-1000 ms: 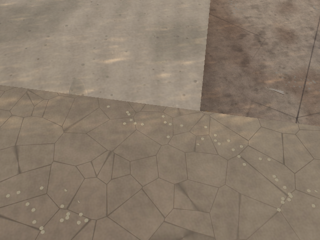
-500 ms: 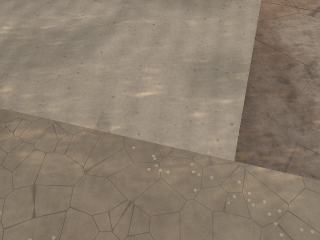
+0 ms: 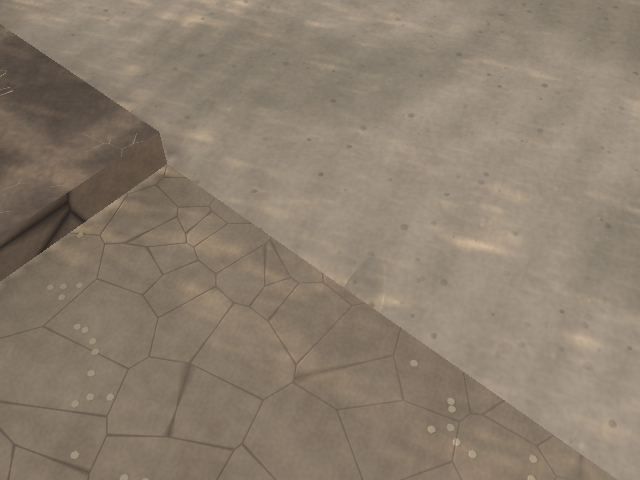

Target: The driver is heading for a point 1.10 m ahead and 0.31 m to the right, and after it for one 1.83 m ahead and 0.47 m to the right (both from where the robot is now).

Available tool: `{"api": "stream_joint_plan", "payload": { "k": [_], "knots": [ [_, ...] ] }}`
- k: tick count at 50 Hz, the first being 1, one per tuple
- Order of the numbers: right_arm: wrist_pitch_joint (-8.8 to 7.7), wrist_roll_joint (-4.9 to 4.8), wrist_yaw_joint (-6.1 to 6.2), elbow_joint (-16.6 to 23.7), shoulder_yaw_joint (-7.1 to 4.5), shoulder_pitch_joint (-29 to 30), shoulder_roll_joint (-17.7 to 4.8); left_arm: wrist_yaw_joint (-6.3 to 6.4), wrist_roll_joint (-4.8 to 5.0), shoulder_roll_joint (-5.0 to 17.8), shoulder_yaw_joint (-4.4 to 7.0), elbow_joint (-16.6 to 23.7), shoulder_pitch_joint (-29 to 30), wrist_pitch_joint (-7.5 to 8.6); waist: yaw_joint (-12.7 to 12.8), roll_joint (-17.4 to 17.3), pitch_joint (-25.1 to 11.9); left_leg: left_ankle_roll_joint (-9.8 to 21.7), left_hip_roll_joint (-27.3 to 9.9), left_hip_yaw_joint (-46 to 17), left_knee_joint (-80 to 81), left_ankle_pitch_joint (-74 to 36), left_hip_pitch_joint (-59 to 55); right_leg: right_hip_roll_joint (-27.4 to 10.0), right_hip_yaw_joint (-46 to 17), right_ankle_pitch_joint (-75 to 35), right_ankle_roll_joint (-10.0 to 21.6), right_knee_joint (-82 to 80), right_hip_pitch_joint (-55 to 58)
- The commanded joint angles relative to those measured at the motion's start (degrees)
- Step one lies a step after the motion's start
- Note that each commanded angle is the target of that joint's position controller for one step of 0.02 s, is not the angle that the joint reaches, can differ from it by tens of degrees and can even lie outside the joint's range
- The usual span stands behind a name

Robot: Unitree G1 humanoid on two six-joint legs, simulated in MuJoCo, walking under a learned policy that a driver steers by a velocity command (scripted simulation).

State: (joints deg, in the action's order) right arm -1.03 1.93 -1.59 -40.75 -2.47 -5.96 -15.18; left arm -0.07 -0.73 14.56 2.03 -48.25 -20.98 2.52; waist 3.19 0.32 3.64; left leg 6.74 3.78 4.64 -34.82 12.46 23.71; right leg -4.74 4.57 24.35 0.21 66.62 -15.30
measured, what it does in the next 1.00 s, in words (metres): walks ahead, turning right: right foot, then left foot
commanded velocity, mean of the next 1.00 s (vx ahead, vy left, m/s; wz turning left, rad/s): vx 0.50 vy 0.00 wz -0.41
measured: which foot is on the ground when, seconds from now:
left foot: down 0.00-0.48, up 0.50-0.96, down 0.98-1.00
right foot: up 0.00-0.46, down 0.48-1.00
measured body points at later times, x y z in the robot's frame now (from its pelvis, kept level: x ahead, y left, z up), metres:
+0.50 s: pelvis +0.27 -0.04 -0.01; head +0.30 -0.04 +0.44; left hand +0.48 +0.17 -0.12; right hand +0.20 -0.28 -0.15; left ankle +0.08 +0.06 -0.69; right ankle +0.35 -0.10 -0.73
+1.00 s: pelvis +0.55 -0.09 +0.00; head +0.58 -0.10 +0.45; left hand +0.67 +0.19 -0.13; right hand +0.64 -0.40 -0.08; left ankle +0.71 -0.05 -0.73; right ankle +0.36 -0.10 -0.72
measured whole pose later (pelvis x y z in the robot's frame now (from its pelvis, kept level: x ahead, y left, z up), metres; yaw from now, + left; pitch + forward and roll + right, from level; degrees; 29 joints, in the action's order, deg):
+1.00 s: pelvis +0.55 -0.09 +0.00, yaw -30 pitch +2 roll -1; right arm -3.9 2.1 -0.4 -40.0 -0.1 -2.4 -15.6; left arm 0.2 -0.7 17.7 4.6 -50.3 -25.3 2.5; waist 5.0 -0.9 1.8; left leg 0.8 -0.2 -0.4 -30.2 3.9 27.6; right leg 8.1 -12.6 27.2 5.5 29.7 0.2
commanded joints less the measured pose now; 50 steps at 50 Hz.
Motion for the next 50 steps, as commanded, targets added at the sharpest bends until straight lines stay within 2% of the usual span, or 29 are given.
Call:
{"api": "stream_joint_plan", "payload": {
  "k": [1,2,3,6,8,11,14,17,18,20,22,23,24,25,26,27,28,29,30,32,35,39,42,43,45,47,48,49,50],
  "knots": [
    [-1.18,-0.7,1.41,-1.3,-2.03,-10.5,-6.7,-0.43,0.15,5.7,0.92,4.2,0.5,0.99,-3.9,-1.1,-5.9,6.8,-18.4,-19.8,19.2,-20.0,-21.3,-2.7,-5.6,-5.9,1.4,3.2,-19.0],
    [-1.81,-0.88,1.32,-1.5,-1.48,-9.0,-5.3,-0.7,-0.53,5.5,0.9,2.8,-2.4,-0.13,-2.1,-2.4,-5.5,5.4,-16.9,-16.0,21.1,-20.7,-17.4,-2.7,-5.9,-6.6,1.2,1.3,-15.0],
    [-2.58,-0.87,1.17,-2.0,-1.22,-9.3,-4.7,-1.01,-0.75,5.3,1.07,1.8,-3.4,-0.98,-1.7,-2.8,-5.4,4.7,-16.1,-14.0,22.4,-21.9,-15.6,-2.1,-6.1,-7.2,1.2,0.6,-13.1],
    [-3.87,-0.92,1.16,-4.0,-1.5,-11.1,-5.8,-1.88,-0.32,4.2,1.45,1.5,-0.8,-1.85,-1.8,-3.2,-2.5,2.8,-14.9,-8.9,25.9,-21.2,-15.9,-0.7,-7.5,-12.5,1.3,-2.4,-17.4],
    [-4.12,-0.93,1.27,-5.1,-1.39,-12.8,-5.4,-1.97,-0.2,4.0,1.66,2.2,3.2,-1.96,-2.9,-3.5,-0.3,1.3,-14.5,-6.3,27.4,-20.6,-17.8,-0.2,-8.2,-16.9,1.2,-5.5,-22.2],
    [-4.46,-1.1,1.54,-6.2,-0.99,-13.9,-4.6,-2.13,-0.44,3.4,1.56,3.1,7.9,-1.63,-3.8,-3.5,1.0,0.2,-14.1,-2.7,28.2,-22.0,-20.4,0.7,-7.5,-22.5,1.1,-12.4,-25.1],
    [-4.68,-1.05,2.09,-7.6,-0.67,-15.4,-4.3,-2.61,-0.78,2.2,0.8,4.4,12.8,-1.32,-5.0,-3.5,2.0,-0.3,-14.3,0.7,28.1,-26.8,-23.1,1.3,-3.9,-26.0,1.5,-20.4,-24.6],
    [-4.35,-0.93,2.9,-9.9,-0.47,-18.8,-4.5,-3.18,-1.05,1.3,0.05,6.5,17.9,-1.13,-6.5,-3.2,3.0,-0.6,-15.7,3.0,26.1,-34.5,-28.4,2.1,0.2,-24.8,3.0,-27.1,-24.5],
    [-4.16,-0.79,3.12,-10.4,-0.46,-19.3,-4.9,-3.29,-1.01,1.2,-0.05,7.0,18.4,-1.08,-6.4,-3.4,2.8,-1.0,-16.0,4.0,24.4,-39.1,-30.1,3.0,1.5,-23.2,3.9,-29.0,-23.3],
    [-3.81,-0.61,3.66,-11.0,-0.63,-18.8,-6.5,-3.1,-1.0,2.0,0.21,6.9,16.4,-1.21,-4.8,-4.9,0.4,-1.9,-16.7,5.7,18.1,-55.9,-32.4,6.2,4.2,-18.0,6.2,-30.7,-17.9],
    [-3.11,-0.28,4.22,-11.0,-1.08,-17.3,-8.6,-2.56,-1.18,3.6,1.01,5.3,9.4,-1.25,-1.2,-6.7,-3.9,-2.1,-17.6,6.9,6.2,-67.9,-32.9,9.6,5.2,-11.8,9.1,-31.2,-9.8],
    [-2.71,-0.13,4.21,-10.6,-1.26,-16.5,-9.3,-2.22,-1.4,5.4,1.9,3.6,3.2,-0.9,1.6,-6.5,-7.4,-1.7,-17.8,6.9,-3.7,-64.6,-29.9,10.6,3.8,-10.2,10.9,-33.6,-2.0],
    [-2.68,-0.55,3.89,-9.3,-1.3,-14.1,-9.7,-1.6,-2.14,8.1,3.25,1.2,-5.5,-0.51,6.7,-3.4,-11.5,-2.2,-15.9,7.8,-18.8,-50.7,-20.7,8.0,-1.9,-10.7,13.9,-39.2,11.2],
    [-3.31,-1.08,2.88,-6.3,0.03,-17.2,-3.4,-0.66,-2.25,15.2,5.32,1.0,-7.4,-0.92,3.7,9.2,-16.8,-4.6,-7.2,7.5,-40.5,-2.0,1.5,-9.2,-26.6,-13.6,21.5,-38.8,29.7],
    [-3.89,-0.85,2.28,-4.0,-0.39,-13.4,-5.5,-0.81,0.04,15.8,5.56,1.7,-5.6,-1.38,3.6,7.3,-20.1,-5.2,0.2,-4.3,-51.5,17.9,15.8,-15.0,-49.1,-13.4,27.3,-47.7,34.7],
    [-4.67,-0.59,1.89,-2.6,-0.25,-8.5,-6.1,-0.43,0.82,13.9,5.2,1.5,-2.5,-1.64,2.9,1.4,-10.7,-4.9,-4.9,-8.6,-48.6,11.0,20.9,-13.6,-39.8,-12.9,24.6,-50.3,27.8],
    [-5.29,-1.12,1.64,-2.2,-0.15,-8.2,-6.3,-0.27,0.78,10.9,4.4,1.5,0.3,-1.69,0.5,-1.2,-5.3,-5.1,-7.0,-7.7,-43.2,6.7,18.7,-11.8,-33.9,-16.4,21.8,-52.1,19.6],
    [-5.01,-0.9,1.68,-2.8,-0.25,-9.0,-6.2,-0.2,0.59,8.6,3.79,1.6,2.7,-1.44,-2.2,-3.4,-1.6,-5.7,-8.6,-7.3,-38.4,5.7,15.5,-8.6,-28.7,-22.6,19.0,-53.1,13.0],
    [-3.86,0.1,1.68,-3.0,-0.09,-10.2,-5.7,-0.02,0.9,7.5,3.37,1.7,4.2,-1.0,-4.0,-2.9,-0.9,-6.9,-9.4,-7.2,-35.3,5.4,11.7,-5.8,-24.5,-26.9,17.6,-53.8,8.3],
    [-1.74,1.04,1.24,-3.0,0.16,-11.5,-4.6,-0.25,1.04,7.8,3.21,1.7,4.2,0.26,-5.3,-0.9,-2.3,-8.5,-9.7,-6.0,-31.4,5.0,8.3,-2.6,-20.3,-32.7,16.8,-54.3,4.9],
    [-0.63,0.82,0.9,-0.6,0.27,-6.5,-4.1,-0.47,0.91,9.9,3.81,1.0,1.7,0.92,-4.3,0.9,-1.9,-10.0,-9.8,-4.4,-24.4,-0.2,10.7,-0.5,-18.5,-35.9,15.7,-55.0,4.0],
    [-0.71,0.45,0.72,2.4,0.51,2.6,-4.1,-0.3,0.91,10.0,3.94,0.3,-2.8,0.54,-0.4,3.0,-1.6,-10.6,-8.9,-4.3,-13.2,-8.2,14.7,0.6,-19.7,-35.6,13.3,-53.6,8.9],
    [-1.24,0.08,0.44,4.2,0.91,7.9,-4.2,0.11,0.49,10.5,4.1,0.0,-5.4,0.29,1.8,3.5,-1.7,-10.1,-7.2,-4.5,-6.4,-10.5,15.6,-0.1,-21.8,-37.0,13.0,-51.5,13.6],
    [-1.51,-0.05,0.39,4.8,1.01,9.2,-4.4,0.26,0.28,10.7,4.16,0.0,-5.9,0.23,2.3,3.6,-1.6,-9.8,-6.6,-4.6,-4.4,-10.6,15.3,-0.6,-22.6,-38.0,13.0,-50.6,14.8],
    [-2.06,-0.24,0.41,5.3,0.91,9.4,-5.6,0.71,-0.09,11.3,4.36,0.7,-4.9,0.17,1.7,4.2,-2.1,-8.6,-5.7,-5.4,-0.2,-9.4,11.8,-1.6,-24.4,-40.0,11.8,-48.1,16.1],
    [-2.6,-0.46,0.81,3.8,0.32,3.6,-7.4,1.0,-0.33,12.4,4.59,1.9,-1.4,0.34,-1.8,4.9,-3.0,-6.9,-4.2,-5.9,4.1,-6.0,1.3,-1.9,-25.5,-43.6,9.5,-44.6,13.1],
    [-2.95,-0.43,1.3,1.7,-0.33,-2.7,-8.8,0.78,-0.36,12.7,4.59,2.1,-0.3,0.66,-4.4,4.2,-5.7,-5.8,-2.7,-4.8,5.1,-4.3,-6.4,-0.9,-24.8,-48.8,8.4,-39.1,12.3],
    [-3.71,0.03,1.9,-0.5,-0.98,-10.6,-10.2,0.3,0.11,11.9,4.27,1.9,0.0,1.08,-8.4,1.1,-9.9,-4.0,-4.3,-5.3,8.6,-5.8,-17.0,2.4,-21.7,-47.9,7.2,-28.2,9.6],
    [-4.13,1.34,2.83,-0.9,-1.81,-19.5,-13.9,-0.11,0.44,7.4,2.9,3.2,-1.7,1.68,-11.0,-5.0,-18.3,-1.1,-17.0,-18.7,10.0,6.6,-29.5,5.6,-17.5,-32.5,6.1,-12.2,3.1]
  ]
}}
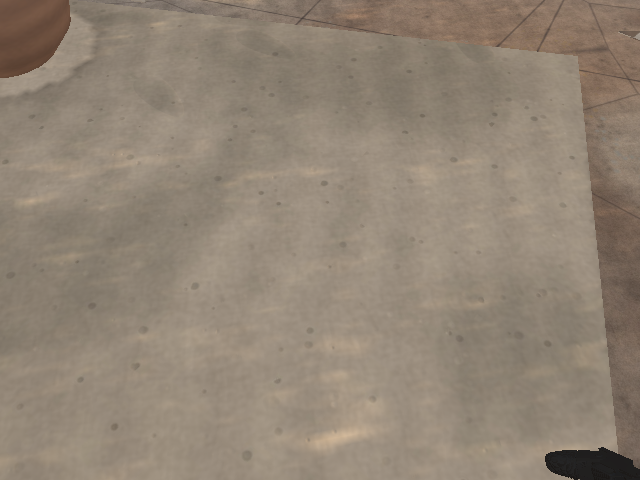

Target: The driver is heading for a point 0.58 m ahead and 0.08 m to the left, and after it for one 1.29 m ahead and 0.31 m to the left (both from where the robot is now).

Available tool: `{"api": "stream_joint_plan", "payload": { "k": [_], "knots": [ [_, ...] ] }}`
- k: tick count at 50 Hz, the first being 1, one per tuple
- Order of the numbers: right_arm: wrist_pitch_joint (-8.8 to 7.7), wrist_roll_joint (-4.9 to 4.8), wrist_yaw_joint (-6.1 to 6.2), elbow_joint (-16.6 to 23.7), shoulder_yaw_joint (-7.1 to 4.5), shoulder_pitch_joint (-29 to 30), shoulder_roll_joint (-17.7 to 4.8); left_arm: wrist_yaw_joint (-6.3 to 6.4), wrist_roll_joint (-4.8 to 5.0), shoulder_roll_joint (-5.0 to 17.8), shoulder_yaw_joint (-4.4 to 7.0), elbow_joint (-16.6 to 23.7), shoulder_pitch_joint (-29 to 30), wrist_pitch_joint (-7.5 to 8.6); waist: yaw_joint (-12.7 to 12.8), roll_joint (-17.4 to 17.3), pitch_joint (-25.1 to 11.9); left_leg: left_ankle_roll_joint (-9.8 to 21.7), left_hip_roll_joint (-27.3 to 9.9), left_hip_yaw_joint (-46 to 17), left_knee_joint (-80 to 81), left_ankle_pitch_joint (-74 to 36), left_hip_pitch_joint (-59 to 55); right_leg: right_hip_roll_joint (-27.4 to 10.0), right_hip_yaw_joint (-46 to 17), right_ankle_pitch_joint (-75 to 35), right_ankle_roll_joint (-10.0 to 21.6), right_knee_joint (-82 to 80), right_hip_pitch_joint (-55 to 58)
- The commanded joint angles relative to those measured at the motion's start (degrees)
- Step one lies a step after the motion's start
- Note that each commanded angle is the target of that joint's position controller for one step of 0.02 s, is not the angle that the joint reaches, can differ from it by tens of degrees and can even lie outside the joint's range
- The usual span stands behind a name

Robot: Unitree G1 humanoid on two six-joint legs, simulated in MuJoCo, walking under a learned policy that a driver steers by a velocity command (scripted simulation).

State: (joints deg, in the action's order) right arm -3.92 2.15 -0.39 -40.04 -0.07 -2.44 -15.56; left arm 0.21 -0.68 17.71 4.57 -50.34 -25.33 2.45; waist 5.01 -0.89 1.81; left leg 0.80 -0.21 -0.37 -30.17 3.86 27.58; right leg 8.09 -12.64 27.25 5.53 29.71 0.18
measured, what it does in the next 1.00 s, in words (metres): walks ahead, turning left: right foot, then left foot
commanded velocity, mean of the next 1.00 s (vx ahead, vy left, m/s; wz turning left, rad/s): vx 0.28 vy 0.00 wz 0.15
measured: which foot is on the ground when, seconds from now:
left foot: down 0.00-0.48, up 0.50-0.92, down 0.94-1.00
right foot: down 0.00-0.00, up 0.02-0.46, down 0.48-0.94, up 0.96-1.00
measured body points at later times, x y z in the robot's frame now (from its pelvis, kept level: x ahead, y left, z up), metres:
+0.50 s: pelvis +0.24 -0.02 +0.01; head +0.27 -0.03 +0.46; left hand +0.47 +0.19 -0.08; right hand +0.18 -0.27 -0.14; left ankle +0.12 +0.11 -0.71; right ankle +0.34 -0.11 -0.72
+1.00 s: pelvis +0.29 +0.00 +0.01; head +0.30 +0.03 +0.46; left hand +0.31 +0.28 -0.13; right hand +0.49 -0.22 -0.09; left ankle +0.29 +0.09 -0.72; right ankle +0.33 -0.11 -0.69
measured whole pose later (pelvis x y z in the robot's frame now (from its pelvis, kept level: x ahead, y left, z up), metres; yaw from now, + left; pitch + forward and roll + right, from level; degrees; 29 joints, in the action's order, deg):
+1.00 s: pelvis +0.29 +0.00 +0.01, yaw +15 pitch +0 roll -1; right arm 2.2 1.5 -0.9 -42.9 -3.2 -10.4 -14.1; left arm 1.3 -1.7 15.6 3.5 -46.7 -12.4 -2.4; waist 0.7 2.2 2.2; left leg 3.5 0.6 2.3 -35.3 15.9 19.0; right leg -4.4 9.0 27.8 -1.4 48.4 -22.8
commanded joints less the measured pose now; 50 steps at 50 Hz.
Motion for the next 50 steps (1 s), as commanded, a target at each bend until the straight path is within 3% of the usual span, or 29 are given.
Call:
{"api": "stream_joint_plan", "payload": {
  "k": [1,2,3,4,6,7,9,12,15,18,21,22,23,24,25,26,27,28,30,34,38,42,44,46,47,48,49,50],
  "knots": [
    [-0.58,1.59,1.55,-1.6,-5.53,-20.9,-18.7,-0.57,1.59,0.3,-0.36,6.5,-5.3,1.65,-7.0,-18.7,-19.1,12.1,-25.2,-42.6,13.9,17.6,-41.9,2.4,5.6,3.5,-1.2,38.5,-29.7],
    [0.03,0.06,0.93,-1.4,-4.95,-17.3,-13.5,-0.03,-0.58,4.8,-0.12,4.2,-4.7,0.89,-5.8,-9.2,-13.2,12.6,-23.9,-44.9,15.1,25.1,-36.1,-3.0,4.3,1.1,-0.5,43.2,-34.7],
    [0.06,-0.48,0.55,-0.9,-3.87,-13.6,-8.5,-0.47,-0.87,5.1,-0.05,4.1,-0.4,0.69,-5.8,-2.7,-6.3,11.6,-21.0,-34.9,15.7,24.3,-28.6,-5.0,4.7,-4.5,-0.8,42.0,-34.1],
    [-0.09,-0.29,0.27,-1.4,-3.29,-12.1,-6.3,-0.86,-0.91,4.3,-0.35,4.7,3.0,0.68,-5.8,-0.6,-3.0,10.5,-17.8,-26.8,16.6,17.3,-23.8,-6.5,5.2,-7.3,-1.1,39.3,-33.2],
    [-0.72,-0.45,0.38,-3.2,-2.91,-12.9,-5.5,-1.72,-1.51,3.4,-0.64,5.2,4.5,-0.1,-4.7,-4.9,-1.4,8.9,-13.4,-17.0,17.9,5.8,-19.8,-8.0,6.1,-8.3,-1.8,35.5,-30.8],
    [-1.22,-0.68,0.09,-4.2,-2.92,-14.2,-5.6,-1.96,-1.71,2.8,-0.83,5.2,4.4,-0.48,-4.5,-5.6,-2.0,9.2,-13.0,-14.9,17.9,0.4,-19.6,-7.8,6.4,-8.4,-2.1,34.7,-30.2],
    [-2.03,-1.36,-0.3,-5.6,-3.13,-16.1,-6.0,-2.32,-1.85,2.1,-1.18,5.8,5.8,-0.77,-4.1,-5.4,-2.3,10.2,-12.9,-11.9,18.9,-4.5,-20.5,-8.0,6.8,-9.9,-2.6,32.4,-31.9],
    [-1.92,-1.47,-0.36,-7.0,-3.35,-17.3,-6.3,-2.92,-1.98,1.4,-2.0,8.1,12.8,-0.74,-4.9,-4.8,-0.1,10.9,-12.4,-8.2,22.2,-3.1,-20.5,-10.3,9.4,-15.2,-4.1,24.9,-36.0],
    [-1.56,-1.63,-0.59,-8.3,-3.48,-18.9,-6.4,-3.44,-1.63,-0.6,-3.37,10.1,19.9,-0.37,-6.5,-4.8,1.0,10.1,-10.3,-3.9,23.0,-4.2,-19.0,-11.5,13.5,-21.2,-4.9,13.4,-32.8],
    [-1.27,-1.64,-0.6,-10.3,-3.73,-22.4,-7.2,-3.16,-1.26,-0.7,-3.79,11.1,23.9,-0.04,-7.8,-4.6,1.6,9.2,-10.7,-3.4,20.2,-11.0,-19.9,-10.1,15.8,-22.1,-4.5,6.3,-28.2],
    [-0.37,-1.71,-0.24,-11.7,-3.8,-22.7,-7.6,-2.04,-1.35,-0.7,-3.72,10.2,21.3,0.91,-6.2,-4.7,0.0,7.3,-11.1,-4.5,11.9,-26.9,-23.1,-7.7,15.5,-22.1,-3.2,1.2,-22.6],
    [-0.1,-2.1,-0.05,-11.8,-3.77,-22.0,-7.6,-1.59,-1.69,-0.3,-3.45,8.5,17.1,1.41,-4.1,-3.5,-1.9,6.0,-9.4,-4.1,6.8,-29.6,-23.2,-6.6,15.5,-25.6,-2.4,-3.7,-16.5],
    [-0.15,-2.53,0.04,-11.7,-3.45,-22.0,-6.6,-0.93,-2.47,1.6,-2.75,6.5,11.6,2.13,-2.0,-1.8,-5.6,4.5,-6.6,-3.1,-0.7,-26.4,-20.3,-8.0,14.3,-30.5,-1.5,-6.3,-6.8],
    [-0.46,-2.93,0.24,-9.3,-2.77,-21.0,-4.5,-0.11,-3.44,5.6,-1.83,5.7,4.2,2.7,0.8,3.6,-12.6,2.7,-3.7,-1.5,-12.8,-6.3,-11.4,-20.1,4.3,-47.1,0.5,-3.7,6.6],
    [0.07,-4.24,1.15,-8.9,-1.51,-29.0,1.4,0.31,-2.67,10.6,-0.46,6.5,2.9,1.81,-1.5,15.6,-21.3,1.2,3.4,2.3,-30.7,32.0,0.5,-36.8,-9.8,-70.2,8.6,-0.6,18.7],
    [1.6,-2.97,2.22,-10.3,-3.37,-27.1,-5.1,0.41,0.18,8.4,-0.29,6.3,2.3,0.76,0.3,9.6,-21.9,1.4,2.8,-1.6,-37.0,33.1,1.6,-34.7,-8.8,-70.9,10.3,-1.9,13.4],
    [2.27,-2.39,2.12,-9.9,-3.89,-24.0,-5.3,0.57,0.39,4.6,-1.43,6.8,6.7,0.67,-1.9,7.1,-14.5,1.4,0.8,-2.8,-38.2,29.9,3.1,-31.4,-2.7,-66.2,8.6,-4.3,6.8],
    [2.66,-1.87,1.74,-9.7,-3.77,-21.8,-4.1,0.82,0.09,1.6,-2.3,7.4,10.9,0.7,-3.5,6.6,-8.9,0.6,-0.9,-2.2,-37.0,26.1,3.8,-28.6,1.2,-61.2,6.7,-7.3,0.7],
    [4.23,-0.9,0.79,-9.9,-4.09,-21.7,-3.0,1.52,0.12,-0.1,-2.76,7.6,13.8,0.67,-6.1,8.2,-5.1,-1.0,-2.1,-1.6,-35.4,20.9,0.3,-25.3,7.3,-55.7,4.6,-11.2,-7.8],
    [6.31,-0.76,0.06,-8.3,-4.62,-20.2,-1.7,1.76,-0.59,1.1,-2.04,7.7,15.1,1.04,-7.9,7.3,-6.0,-2.3,-1.1,0.0,-34.4,16.7,-1.2,-25.2,13.0,-50.0,6.6,-12.9,-12.6],
    [7.54,-0.47,-1.12,-4.7,-4.01,-13.4,-0.9,1.85,-0.99,1.8,-1.51,7.0,14.7,0.17,-6.5,9.0,-4.1,-1.9,-2.6,1.7,-23.0,12.6,-2.3,-24.8,16.4,-33.5,6.2,-14.5,-14.8],
    [7.86,-0.48,-1.62,-2.1,-4.02,-10.1,-2.0,1.22,-1.45,4.3,-0.3,6.5,13.0,-1.2,-4.8,8.9,-5.2,-0.5,-1.7,4.5,-15.5,16.6,-6.4,-27.0,16.8,-27.2,6.0,-11.6,-13.9],
    [7.61,-0.75,-1.64,-0.9,-4.13,-9.2,-2.5,1.06,-1.27,5.5,0.28,6.3,12.7,-1.93,-4.4,8.8,-4.9,0.6,-1.3,5.4,-10.9,18.1,-8.1,-28.0,16.5,-24.4,4.9,-9.3,-13.0],
    [6.49,-0.75,-1.38,-1.1,-4.28,-11.6,-2.7,1.04,-1.1,5.9,0.75,5.6,12.2,-2.82,-6.0,4.9,-5.0,2.2,0.2,5.2,0.7,11.8,-15.2,-26.1,19.3,-18.0,0.5,-2.3,-15.6],
    [5.56,-0.12,-0.68,-1.6,-5.09,-13.4,-6.1,0.76,-1.39,4.0,0.56,5.0,8.9,-3.38,-5.9,-5.3,-4.3,3.6,-5.4,-5.0,10.7,9.0,-18.4,-21.9,23.1,-11.1,-3.4,8.6,-19.6],
    [5.13,-0.34,-0.1,0.5,-6.99,-12.6,-14.7,0.8,-0.71,-0.6,-0.74,8.8,9.7,-3.98,-5.2,-20.3,-1.8,10.8,-21.3,-29.0,15.5,-4.8,-20.6,-10.5,25.6,9.2,-8.4,21.3,-35.1],
    [5.47,-0.76,0.38,-1.3,-7.76,-18.3,-14.8,1.46,-1.29,2.4,-0.31,9.5,15.3,-5.07,-9.9,-11.2,-2.5,16.6,-22.1,-27.2,14.1,-11.6,-18.6,-9.7,15.8,9.8,-8.3,30.4,-35.5],
    [5.71,-0.9,0.83,-1.7,-6.93,-16.6,-12.1,1.41,-0.51,1.6,-0.35,9.5,15.0,-5.43,-7.6,-8.7,-1.9,16.6,-18.7,-22.2,12.8,-11.8,-17.7,-10.3,13.3,5.4,-8.2,33.2,-35.8]
  ]
}}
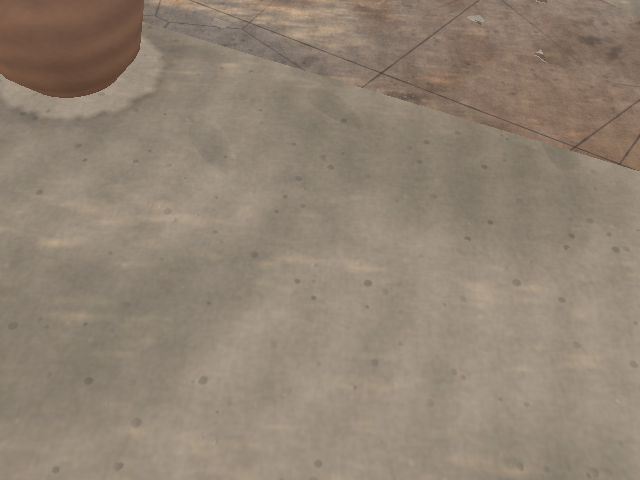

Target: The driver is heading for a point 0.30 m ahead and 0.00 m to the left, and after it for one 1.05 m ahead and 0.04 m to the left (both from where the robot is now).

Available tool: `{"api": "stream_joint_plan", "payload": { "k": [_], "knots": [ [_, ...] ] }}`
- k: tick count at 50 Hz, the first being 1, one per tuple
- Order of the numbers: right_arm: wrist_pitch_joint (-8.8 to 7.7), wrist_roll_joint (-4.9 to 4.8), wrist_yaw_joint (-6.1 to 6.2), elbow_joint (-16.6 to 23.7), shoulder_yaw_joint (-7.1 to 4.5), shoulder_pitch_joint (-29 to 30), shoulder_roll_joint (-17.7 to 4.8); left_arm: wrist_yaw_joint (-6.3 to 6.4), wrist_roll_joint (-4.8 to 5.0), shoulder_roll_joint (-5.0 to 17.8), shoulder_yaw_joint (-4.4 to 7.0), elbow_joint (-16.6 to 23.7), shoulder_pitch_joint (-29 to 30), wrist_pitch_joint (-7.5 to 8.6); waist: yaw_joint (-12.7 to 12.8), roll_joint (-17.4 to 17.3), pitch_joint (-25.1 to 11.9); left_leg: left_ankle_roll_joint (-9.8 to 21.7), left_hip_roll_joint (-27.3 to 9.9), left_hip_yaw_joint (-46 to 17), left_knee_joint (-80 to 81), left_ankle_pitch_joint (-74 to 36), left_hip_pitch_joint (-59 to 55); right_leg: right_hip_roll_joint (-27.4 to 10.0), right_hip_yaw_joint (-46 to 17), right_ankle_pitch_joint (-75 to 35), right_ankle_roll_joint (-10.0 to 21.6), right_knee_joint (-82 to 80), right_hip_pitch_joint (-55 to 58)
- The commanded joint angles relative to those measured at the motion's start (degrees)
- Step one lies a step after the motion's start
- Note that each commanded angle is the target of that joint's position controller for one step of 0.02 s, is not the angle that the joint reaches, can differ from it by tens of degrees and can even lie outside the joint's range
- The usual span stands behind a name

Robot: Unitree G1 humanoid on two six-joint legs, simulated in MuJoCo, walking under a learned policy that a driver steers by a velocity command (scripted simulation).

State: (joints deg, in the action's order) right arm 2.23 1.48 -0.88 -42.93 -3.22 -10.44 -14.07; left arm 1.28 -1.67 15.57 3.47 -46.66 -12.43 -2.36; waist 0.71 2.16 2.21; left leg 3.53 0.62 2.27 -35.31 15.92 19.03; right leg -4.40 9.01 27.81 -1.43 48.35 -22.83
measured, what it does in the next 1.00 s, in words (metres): steps on the spot: right foot, then left foot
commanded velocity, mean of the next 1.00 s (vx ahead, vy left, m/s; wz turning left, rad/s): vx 0.11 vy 0.00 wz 0.26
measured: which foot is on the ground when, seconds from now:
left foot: down 0.00-0.42, up 0.44-0.76, down 0.78-1.00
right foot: up 0.00-0.40, down 0.42-0.78, up 0.80-1.00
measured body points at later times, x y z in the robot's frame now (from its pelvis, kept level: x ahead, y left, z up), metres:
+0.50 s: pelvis -0.01 -0.03 +0.01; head +0.02 -0.04 +0.46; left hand +0.04 +0.26 -0.09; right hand +0.17 -0.26 -0.12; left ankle -0.01 +0.08 -0.70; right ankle +0.02 -0.12 -0.73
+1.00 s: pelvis +0.05 -0.01 +0.01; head +0.05 +0.01 +0.46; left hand +0.08 +0.28 -0.12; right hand +0.08 -0.27 -0.12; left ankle -0.08 +0.06 -0.73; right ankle +0.15 -0.11 -0.67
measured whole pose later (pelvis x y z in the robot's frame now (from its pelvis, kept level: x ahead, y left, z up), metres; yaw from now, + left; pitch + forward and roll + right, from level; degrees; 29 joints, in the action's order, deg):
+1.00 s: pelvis +0.05 -0.01 +0.01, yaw +12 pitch +0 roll +1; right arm -3.2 1.7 0.9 -55.8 -1.4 -23.6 -14.2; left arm -2.3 -1.7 16.4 4.1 -47.8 -14.7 -0.1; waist -1.2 2.5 0.7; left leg 2.5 2.8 2.1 -9.5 15.5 -6.1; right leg 0.1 -2.0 13.2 1.7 55.6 -33.9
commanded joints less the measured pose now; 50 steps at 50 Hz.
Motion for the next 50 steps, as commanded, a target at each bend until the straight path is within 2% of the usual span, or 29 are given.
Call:
{"api": "stream_joint_plan", "payload": {
  "k": [1,2,3,4,6,11,15,18,20,21,22,23,24,25,27,30,32,33,35,36,38,39,40,41,42,43,44,46,50],
  "knots": [
    [-0.08,-0.5,1.56,1.9,-3.09,-4.2,-11.1,0.22,1.02,3.7,0.76,5.1,1.1,-0.23,-1.2,-10.0,-1.2,11.6,-15.4,-20.3,18.2,-20.3,-7.7,1.6,-9.8,-0.7,-0.9,13.6,-12.1],
    [0.12,-0.76,1.71,3.2,-2.71,0.0,-9.7,0.18,0.5,4.5,1.07,4.6,0.6,0.24,0.1,-10.4,-1.9,9.5,-12.2,-17.9,17.8,-18.9,-8.4,1.7,-10.0,-4.2,-0.6,12.5,-11.8],
    [0.11,-0.95,1.73,4.0,-2.3,1.6,-8.2,-0.01,-0.4,5.2,1.32,3.8,-0.7,0.38,0.3,-10.5,-3.6,9.4,-10.7,-16.4,16.9,-23.7,-9.0,2.5,-9.3,-6.0,-0.7,13.8,-10.5],
    [-0.06,-1.12,1.48,4.1,-2.13,1.0,-8.0,-0.16,-0.49,5.2,1.4,3.6,-1.4,0.35,0.4,-9.2,-5.3,9.5,-10.5,-16.3,16.2,-27.1,-9.9,3.1,-9.4,-6.3,-0.8,14.5,-9.5],
    [-0.47,-1.18,1.2,3.7,-2.53,-1.0,-9.1,-0.24,0.12,4.2,1.14,4.1,-0.8,0.06,-0.3,-6.9,-6.2,9.9,-10.6,-17.5,15.9,-26.6,-11.5,3.4,-10.0,-6.2,-1.3,12.1,-9.4],
    [-0.04,-0.66,1.17,3.2,-3.21,-4.2,-10.8,0.35,0.53,3.8,0.59,6.1,2.1,-0.4,-2.7,-8.8,-5.0,11.2,-10.9,-23.6,16.7,-16.2,-12.4,4.2,-11.4,-4.7,-1.2,3.3,-8.9],
    [0.4,-0.2,0.64,3.5,-3.64,-3.3,-11.7,0.62,1.04,3.9,0.27,7.4,2.6,0.25,-2.8,-8.7,-5.2,10.8,-10.1,-27.2,15.7,-16.2,-9.5,6.1,-11.5,-3.3,-0.1,-3.0,-3.3],
    [0.66,-0.04,0.32,3.5,-3.31,-0.7,-11.0,0.96,1.53,3.8,0.05,7.0,-0.9,0.82,-1.7,-9.7,-6.4,8.7,-9.1,-28.0,14.1,-19.6,-7.4,7.1,-10.3,-4.1,1.5,-10.8,4.5],
    [0.96,-0.87,0.6,3.2,-2.85,1.0,-10.2,1.34,1.22,3.0,-0.19,6.1,-4.6,1.44,1.0,-8.4,-6.0,4.9,-6.3,-26.9,11.9,-15.1,-2.6,7.2,-9.4,-12.2,3.0,-25.2,13.8],
    [0.82,-1.18,0.87,3.2,-2.19,-0.3,-8.1,1.74,0.35,5.9,0.29,6.5,-4.2,1.85,0.2,-2.5,-5.2,1.5,-2.7,-23.9,7.6,-6.0,1.7,0.5,-16.6,-10.7,4.6,-32.5,17.1],
    [0.49,-1.6,1.04,4.2,-1.35,-1.2,-4.9,1.71,-0.39,11.3,1.1,8.2,-1.3,1.99,-1.0,10.2,-4.4,-1.5,7.1,-13.5,-2.2,7.6,10.4,-13.7,-34.1,-10.5,9.6,-38.7,18.7],
    [0.49,0.3,1.43,3.5,-2.24,-0.7,-8.7,1.11,-0.62,11.4,1.28,8.0,-0.5,2.04,-0.2,9.0,-2.9,-2.4,7.7,-10.6,-13.1,16.7,7.5,-18.0,-36.5,-18.2,15.2,-37.0,9.8],
    [0.51,0.3,1.31,2.6,-2.57,-1.7,-9.2,0.73,-0.21,8.2,0.34,8.1,1.0,2.32,-1.8,5.1,-1.8,-2.6,6.8,-12.5,-18.7,14.7,5.4,-15.6,-33.4,-22.5,16.2,-36.3,7.5],
    [0.61,0.01,1.08,1.1,-2.55,-2.9,-8.7,0.53,0.29,5.8,-0.31,8.2,4.0,2.59,-3.4,2.9,-0.5,-3.1,6.1,-12.6,-21.5,10.8,4.6,-11.8,-27.6,-24.8,14.5,-35.2,6.9],
    [0.89,0.15,0.67,-0.8,-2.37,-5.1,-8.0,0.8,0.59,4.7,-0.73,8.5,5.9,2.97,-3.9,5.5,-2.1,-4.6,6.2,-11.4,-23.3,7.4,4.9,-7.0,-20.8,-33.3,12.0,-32.8,11.2],
    [1.21,-0.47,0.56,-1.4,-1.25,-2.9,-6.0,0.79,0.61,4.5,-0.89,6.6,1.9,3.13,-1.4,5.1,-4.1,-6.7,4.8,-9.4,-16.1,8.7,3.8,-6.4,-18.2,-40.5,12.4,-30.0,17.2],
    [1.37,-0.23,0.55,-1.8,-0.05,-1.0,-4.6,0.36,0.17,5.4,-0.58,4.9,-1.7,2.87,1.1,6.8,-5.2,-6.4,3.4,-6.2,-7.4,9.9,1.1,-6.0,-20.0,-20.3,12.2,-32.7,19.0],
    [1.23,0.07,0.49,-1.6,0.02,0.2,-5.3,0.03,-0.04,7.4,0.26,3.9,-3.5,2.34,2.3,8.8,-3.6,-5.8,3.9,-3.7,-5.4,12.1,1.3,-5.9,-22.0,-10.1,12.6,-34.4,18.9],
    [0.63,0.11,0.44,-1.9,0.14,1.0,-6.2,-0.68,-0.29,8.7,1.18,2.6,-5.5,1.32,2.7,9.1,-0.2,-4.2,3.7,-1.7,0.2,14.1,0.0,-6.9,-24.9,-0.7,13.3,-36.3,16.7],
    [0.15,-0.08,0.51,-2.7,0.35,-0.2,-5.8,-0.96,-0.11,8.9,1.48,2.1,-5.5,1.01,1.9,7.8,0.7,-3.1,3.7,-0.8,4.8,12.0,-3.0,-6.8,-25.0,0.9,13.1,-36.3,14.8],
    [-1.1,-0.13,1.08,-5.9,0.73,-6.6,-4.4,-0.92,0.86,8.3,1.74,1.9,-2.8,0.81,-2.3,4.2,1.5,0.2,4.0,0.7,18.4,1.8,-16.5,-4.0,-21.9,2.8,10.6,-33.4,6.0],
    [-1.89,0.11,1.51,-7.6,0.44,-10.9,-6.0,-0.8,0.86,6.4,1.4,2.6,-0.4,1.29,-4.5,0.9,1.0,2.2,0.5,-4.5,19.9,3.0,-26.2,-1.9,-19.4,3.2,8.4,-28.1,-3.0],
    [-2.65,0.78,2.01,-8.7,-0.1,-16.9,-9.7,-1.13,0.79,1.4,0.09,4.9,2.8,2.1,-7.1,-10.7,-1.5,4.7,-12.6,-21.2,26.3,17.6,-34.6,3.3,-11.6,4.5,5.8,-11.7,-13.5],
    [-2.78,0.21,2.01,-9.5,-1.86,-17.1,-15.4,-1.01,0.55,2.8,0.17,7.7,8.3,2.76,-8.4,-15.0,6.5,10.6,-22.2,-35.6,32.2,26.5,-26.8,7.1,-6.3,2.1,4.8,-4.9,-23.9],
    [-3.4,0.54,2.13,-9.3,-1.12,-14.3,-11.9,-1.25,0.19,5.7,0.98,7.5,9.7,3.11,-6.7,-7.5,11.1,11.7,-21.4,-32.7,32.5,24.0,-23.9,3.1,-10.8,-2.6,4.9,0.9,-24.5],
    [-4.14,0.16,2.13,-8.7,-0.43,-11.1,-9.5,-2.06,0.69,5.4,1.17,5.8,6.2,3.53,-4.3,-7.4,9.9,10.0,-18.4,-27.6,32.5,19.6,-24.4,3.0,-12.1,-6.0,4.8,2.7,-23.8],
    [-4.72,0.36,2.1,-8.4,-0.15,-9.4,-8.5,-2.6,0.97,5.6,1.33,4.0,3.1,3.71,-3.0,-8.2,8.5,8.1,-16.0,-22.1,32.7,12.8,-25.3,3.0,-13.0,-8.3,4.4,4.1,-22.5],
    [-5.96,0.33,2.18,-9.1,0.38,-9.8,-7.0,-3.43,0.16,5.2,1.52,2.7,1.6,3.59,-2.4,-8.3,5.6,6.7,-13.3,-13.8,31.7,0.6,-25.2,3.8,-12.8,-12.2,3.7,8.7,-20.9],
    [-6.82,0.13,1.7,-10.7,1.0,-12.0,-5.9,-4.19,-0.24,3.1,0.8,4.6,6.3,3.15,-3.0,-7.4,6.8,6.3,-12.7,-5.5,31.4,-10.7,-21.8,3.3,-11.0,-17.8,2.3,7.4,-22.1]
  ]
}}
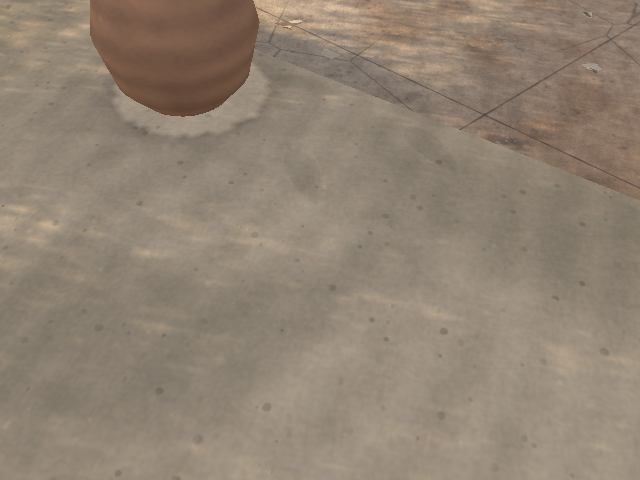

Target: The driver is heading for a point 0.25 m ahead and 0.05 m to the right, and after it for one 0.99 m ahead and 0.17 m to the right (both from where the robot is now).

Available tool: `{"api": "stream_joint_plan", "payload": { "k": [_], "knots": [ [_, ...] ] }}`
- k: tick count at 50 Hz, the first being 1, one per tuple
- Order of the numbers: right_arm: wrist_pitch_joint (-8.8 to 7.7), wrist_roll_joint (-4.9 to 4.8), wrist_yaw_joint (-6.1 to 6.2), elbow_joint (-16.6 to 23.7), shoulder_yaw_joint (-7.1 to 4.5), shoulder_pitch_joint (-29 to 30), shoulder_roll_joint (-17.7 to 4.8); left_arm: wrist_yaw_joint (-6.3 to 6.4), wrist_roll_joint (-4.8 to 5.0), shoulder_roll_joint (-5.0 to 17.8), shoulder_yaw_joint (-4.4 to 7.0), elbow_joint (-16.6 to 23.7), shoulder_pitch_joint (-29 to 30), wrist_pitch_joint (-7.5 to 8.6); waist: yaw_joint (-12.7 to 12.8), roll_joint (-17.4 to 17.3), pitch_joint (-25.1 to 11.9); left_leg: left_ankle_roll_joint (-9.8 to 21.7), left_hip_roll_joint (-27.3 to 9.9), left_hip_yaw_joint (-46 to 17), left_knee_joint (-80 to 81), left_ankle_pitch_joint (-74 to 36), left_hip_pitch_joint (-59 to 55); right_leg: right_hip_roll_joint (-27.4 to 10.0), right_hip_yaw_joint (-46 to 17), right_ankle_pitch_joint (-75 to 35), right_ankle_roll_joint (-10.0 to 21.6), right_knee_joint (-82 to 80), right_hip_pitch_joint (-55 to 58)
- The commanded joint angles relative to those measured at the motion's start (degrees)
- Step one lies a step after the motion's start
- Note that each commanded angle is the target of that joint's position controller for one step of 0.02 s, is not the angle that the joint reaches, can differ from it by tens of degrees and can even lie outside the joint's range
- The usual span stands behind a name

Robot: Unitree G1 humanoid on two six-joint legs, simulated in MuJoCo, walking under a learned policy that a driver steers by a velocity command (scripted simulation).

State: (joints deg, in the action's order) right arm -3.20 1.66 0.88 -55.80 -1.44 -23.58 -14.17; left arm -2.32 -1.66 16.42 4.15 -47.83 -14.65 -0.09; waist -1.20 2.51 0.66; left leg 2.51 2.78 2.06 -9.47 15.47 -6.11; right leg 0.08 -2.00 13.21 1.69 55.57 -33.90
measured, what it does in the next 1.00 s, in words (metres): walks ahead, turning right: right foot, then left foot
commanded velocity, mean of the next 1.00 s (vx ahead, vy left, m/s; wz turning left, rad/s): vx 0.10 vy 0.00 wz -0.28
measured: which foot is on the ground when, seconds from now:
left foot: down 0.00-0.18, up 0.20-0.82, down 0.84-1.00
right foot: up 0.00-0.18, down 0.20-0.86, up 0.88-1.00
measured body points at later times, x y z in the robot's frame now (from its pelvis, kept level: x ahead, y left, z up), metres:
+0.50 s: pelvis +0.16 -0.06 -0.01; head +0.19 -0.09 +0.44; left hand +0.31 +0.19 -0.12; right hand +0.21 -0.35 -0.14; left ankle +0.25 +0.10 -0.67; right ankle +0.21 -0.11 -0.74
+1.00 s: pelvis +0.23 -0.04 +0.00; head +0.25 -0.03 +0.45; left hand +0.41 +0.19 -0.13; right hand +0.25 -0.32 -0.12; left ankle +0.26 +0.07 -0.74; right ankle +0.19 -0.13 -0.73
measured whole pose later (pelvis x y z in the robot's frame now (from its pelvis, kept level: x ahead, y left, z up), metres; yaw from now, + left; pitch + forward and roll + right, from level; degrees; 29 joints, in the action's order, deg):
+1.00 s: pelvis +0.23 -0.04 +0.00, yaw -15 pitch +0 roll -1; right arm 1.1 0.5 0.6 -48.6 -1.3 -12.8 -15.0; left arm 2.1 -0.8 14.9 1.3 -48.4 -10.8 -1.1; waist -0.3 0.5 1.4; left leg 1.7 4.0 -7.5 -26.7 13.7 13.2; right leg 5.0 -4.3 17.6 2.3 31.0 -13.4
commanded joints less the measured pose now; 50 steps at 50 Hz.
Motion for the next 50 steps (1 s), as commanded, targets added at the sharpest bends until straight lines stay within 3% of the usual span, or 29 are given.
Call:
{"api": "stream_joint_plan", "payload": {
  "k": [1,5,7,8,9,10,11,12,13,14,15,16,19,24,27,33,38,39,41,42,43,44,45,48,50],
  "knots": [
    [-1.51,0.04,-0.1,2.0,-0.68,1.2,-5.9,-0.83,-0.34,1.9,-0.18,6.6,10.2,0.82,-1.2,-7.8,8.8,7.2,-14.7,-3.6,5.4,-13.0,4.1,-1.5,0.8,-4.6,-0.9,-2.2,-10.3],
    [-1.46,-0.57,0.53,0.7,-0.63,0.8,-7.6,-1.32,-0.73,-0.3,-1.45,9.1,13.7,1.0,-0.9,-8.0,8.7,5.0,-14.5,3.8,-1.9,-40.5,7.0,-0.4,8.6,-6.1,1.3,-15.9,1.5],
    [-1.24,-0.74,1.14,0.5,-0.98,1.3,-9.2,-0.9,-0.54,1.1,-0.9,7.4,7.4,1.17,1.6,-9.5,4.2,3.3,-14.5,5.3,-12.4,-57.9,5.4,3.0,10.6,-5.2,3.5,-18.4,9.8],
    [-0.9,-0.71,1.39,0.8,-1.33,2.1,-10.1,-0.61,-0.55,2.4,-0.26,5.4,0.6,1.51,4.3,-9.5,0.4,2.6,-14.4,5.5,-21.3,-60.7,5.6,4.7,10.3,-5.2,4.8,-20.3,16.2],
    [-0.79,-1.15,1.5,1.3,-1.41,2.6,-10.3,-0.13,-0.99,4.2,0.6,2.9,-6.9,2.0,7.5,-8.1,-4.1,1.4,-13.2,6.3,-32.9,-54.6,9.1,5.7,8.8,-9.1,6.2,-25.0,25.8],
    [-1.03,-1.33,1.2,2.6,-1.23,2.2,-9.6,0.68,-1.45,7.9,1.84,1.5,-12.3,2.43,9.7,-3.3,-8.5,-0.3,-9.4,7.1,-49.2,-31.9,19.1,-0.9,0.5,-18.3,8.6,-27.4,37.5],
    [-0.89,-2.58,0.41,5.7,0.27,-4.4,-1.8,1.06,-1.22,15.5,3.26,3.1,-10.4,2.42,3.6,11.9,-18.1,-3.0,1.6,4.7,-73.8,21.3,38.1,-22.6,-29.6,-49.1,20.3,-25.8,53.3],
    [-0.41,-0.73,0.32,5.4,-1.04,-0.6,-7.8,1.17,2.73,14.6,3.88,3.2,-11.4,1.67,6.3,1.0,-23.9,-2.2,-0.6,-6.2,-75.9,16.4,35.7,-21.1,-32.3,-48.2,21.8,-30.1,48.9],
    [-0.14,-1.24,0.15,6.7,-1.04,2.8,-7.2,1.66,2.41,12.1,3.1,3.8,-5.5,1.23,3.7,0.5,-14.4,-2.1,-2.9,-5.8,-74.9,11.1,38.2,-19.5,-25.4,-41.4,20.6,-32.0,40.6],
    [-0.2,-0.56,0.23,7.1,-0.79,5.1,-6.7,1.84,2.22,7.7,1.88,4.1,-2.2,0.91,2.6,-2.9,-6.9,-2.1,-5.0,-4.8,-70.3,8.1,38.6,-16.4,-20.8,-38.4,18.2,-34.7,32.3],
    [0.41,0.21,0.3,7.3,-0.94,5.8,-6.5,2.06,2.17,5.8,1.29,4.4,-0.2,0.76,1.2,-3.1,-4.0,-2.4,-6.2,-5.1,-66.6,6.9,37.1,-13.3,-17.6,-36.7,15.8,-36.3,27.3],
    [1.66,0.77,0.22,7.3,-0.88,4.3,-6.2,2.25,2.06,4.6,0.87,4.3,0.9,0.52,-0.2,-1.7,-3.3,-3.0,-6.7,-5.0,-63.3,6.5,33.8,-10.9,-14.8,-35.0,14.5,-37.8,22.5],
    [3.99,0.69,0.17,8.0,-0.94,4.0,-5.3,1.95,0.97,6.6,1.33,4.2,1.2,0.95,-1.1,-0.7,-4.8,-4.2,-5.6,-4.1,-58.2,4.8,30.8,-8.2,-12.2,-32.1,12.9,-38.6,17.8],
    [5.5,0.75,0.52,11.1,-1.79,11.5,-6.6,2.41,1.05,7.9,1.9,4.7,0.0,-0.3,1.6,1.4,-3.4,-6.0,-5.4,-5.5,-50.7,0.9,37.5,-6.7,-18.0,-8.2,9.5,-41.4,18.8],
    [5.69,0.42,0.76,12.5,-2.16,15.0,-7.2,2.87,1.05,8.2,2.15,4.6,-1.7,-0.97,3.1,2.0,-2.4,-6.6,-5.0,-6.9,-47.1,0.3,41.2,-6.8,-22.6,-0.8,8.2,-41.8,22.3],
    [5.18,-0.4,1.12,12.9,-1.93,15.7,-6.7,3.51,0.6,7.0,1.55,3.8,-3.7,-0.71,4.1,2.5,-3.1,-5.3,-3.9,-6.8,-40.4,2.9,38.8,-7.5,-23.6,-9.7,8.3,-39.7,27.3],
    [5.0,-1.5,0.86,10.8,-0.72,13.0,-4.9,3.73,-0.6,3.6,-0.86,2.6,-1.4,-0.71,3.2,2.6,-4.1,-3.0,-2.6,-4.5,-27.2,6.3,23.9,-7.4,-19.6,-15.5,9.2,-38.4,24.1],
    [4.95,-1.66,0.89,10.0,-0.55,11.9,-4.7,3.9,-0.58,3.8,-1.2,2.0,-1.2,-0.75,2.6,2.5,-3.5,-2.4,-2.2,-4.2,-22.1,4.4,20.4,-7.4,-19.0,-15.9,9.0,-37.8,23.4],
    [4.23,-1.32,1.17,9.3,-0.4,10.6,-5.3,4.35,0.03,4.8,-1.52,1.2,-1.3,-0.57,1.2,0.3,-2.1,-0.9,-3.1,-7.3,-8.5,-6.3,12.1,-6.4,-17.7,-15.5,6.0,-35.5,20.2],
    [3.61,-0.48,1.44,9.9,-0.92,11.2,-8.7,4.36,0.25,4.8,-1.56,1.6,-2.0,-0.15,2.4,-3.7,-2.6,0.6,-8.6,-14.3,-7.5,-11.0,10.2,-4.5,-15.5,-12.6,4.1,-32.2,19.2],
    [3.25,-0.48,1.15,11.1,-1.69,14.7,-13.3,4.27,1.06,4.5,-1.5,2.0,-3.9,0.05,5.7,-10.3,-1.9,4.3,-15.4,-22.5,-8.5,-23.6,11.8,1.6,-9.1,-3.7,2.4,-30.1,16.6],
    [3.15,-0.87,0.33,10.3,-1.46,13.8,-11.3,4.67,0.88,5.2,-1.33,0.9,-2.2,-0.37,3.9,-10.5,-1.9,7.9,-17.4,-23.8,-9.7,-28.8,15.4,3.2,-5.7,1.9,1.8,-29.5,20.0],
    [3.02,-1.05,-0.19,10.2,-1.37,13.2,-10.4,4.91,0.53,5.4,-1.32,1.3,-0.4,-0.44,3.4,-11.5,-1.6,8.0,-16.3,-24.4,-10.1,-28.7,15.9,3.4,-4.6,2.0,1.6,-28.4,20.5],
    [3.53,-1.31,-0.12,10.4,-2.34,11.8,-11.6,4.67,0.92,5.5,-0.98,2.0,1.9,-0.53,2.1,-12.8,-1.4,7.9,-14.0,-25.7,-11.8,-30.4,14.7,4.5,-2.0,3.6,0.5,-23.3,17.5],
    [4.02,-1.22,-0.16,10.4,-3.04,10.6,-12.3,4.71,1.17,4.2,-1.15,2.6,2.8,-0.49,1.2,-11.5,-2.5,9.0,-13.9,-27.5,-13.3,-35.1,12.0,5.3,-0.4,9.9,-0.3,-20.1,14.6]
  ]
}}
Velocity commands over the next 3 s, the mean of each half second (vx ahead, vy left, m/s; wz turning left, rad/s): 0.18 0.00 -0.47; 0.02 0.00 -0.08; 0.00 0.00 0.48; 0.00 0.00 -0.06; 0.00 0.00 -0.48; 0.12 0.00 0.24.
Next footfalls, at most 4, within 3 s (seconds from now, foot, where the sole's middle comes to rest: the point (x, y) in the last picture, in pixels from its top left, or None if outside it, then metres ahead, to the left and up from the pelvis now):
0.20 right None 0.25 -0.12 -0.78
0.84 left None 0.30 0.05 -0.78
1.18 right None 0.24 -0.15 -0.78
1.60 left None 0.25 0.05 -0.78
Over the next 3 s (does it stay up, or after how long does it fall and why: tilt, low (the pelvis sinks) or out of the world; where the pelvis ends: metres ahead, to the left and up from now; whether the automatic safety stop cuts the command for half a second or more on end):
stays up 0.25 -0.08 0.00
